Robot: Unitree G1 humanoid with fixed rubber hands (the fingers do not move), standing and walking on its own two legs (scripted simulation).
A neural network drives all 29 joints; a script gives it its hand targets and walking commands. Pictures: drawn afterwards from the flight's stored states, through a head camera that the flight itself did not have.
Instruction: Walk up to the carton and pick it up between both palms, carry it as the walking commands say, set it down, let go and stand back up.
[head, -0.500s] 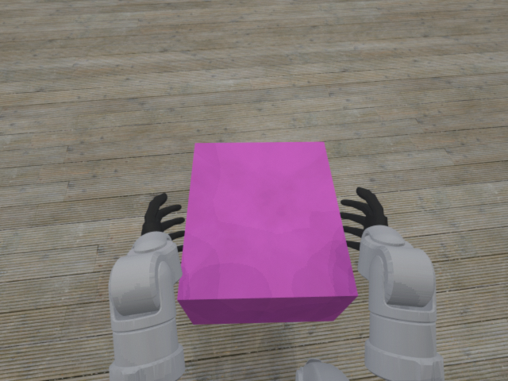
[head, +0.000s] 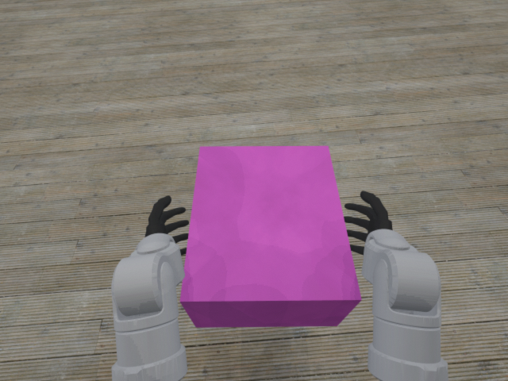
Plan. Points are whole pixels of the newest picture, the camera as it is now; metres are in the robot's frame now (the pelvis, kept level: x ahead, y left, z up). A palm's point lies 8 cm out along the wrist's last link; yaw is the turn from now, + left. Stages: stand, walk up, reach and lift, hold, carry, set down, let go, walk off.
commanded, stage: carry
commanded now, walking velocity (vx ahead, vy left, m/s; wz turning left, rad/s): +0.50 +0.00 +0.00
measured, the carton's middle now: (265, 232) +0.36 +0.00 +0.01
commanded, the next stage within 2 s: none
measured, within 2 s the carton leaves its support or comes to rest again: neither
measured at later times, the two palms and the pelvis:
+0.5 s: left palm (209, 129) +0.55 +0.10 +0.08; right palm (366, 130) +0.54 -0.21 +0.07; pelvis +0.26 -0.05 +0.01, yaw +0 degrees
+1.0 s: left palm (209, 67) +0.81 +0.12 +0.07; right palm (332, 63) +0.80 -0.19 +0.07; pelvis +0.51 -0.02 +0.01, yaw -2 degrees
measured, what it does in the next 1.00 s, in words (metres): walks ahead: right foot, then left foot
